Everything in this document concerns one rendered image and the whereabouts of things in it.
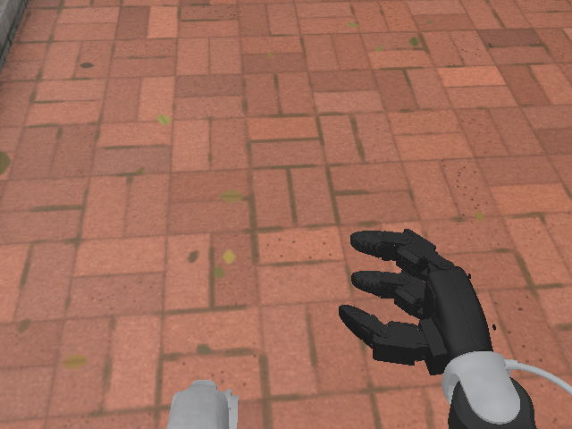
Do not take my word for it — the robot left thigh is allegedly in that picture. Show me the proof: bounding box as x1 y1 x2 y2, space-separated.
166 384 239 429

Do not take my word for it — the right robot forearm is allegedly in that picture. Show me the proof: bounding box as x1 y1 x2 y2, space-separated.
442 351 537 429

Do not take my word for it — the right robot hand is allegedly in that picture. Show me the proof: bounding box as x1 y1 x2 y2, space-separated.
339 229 496 375

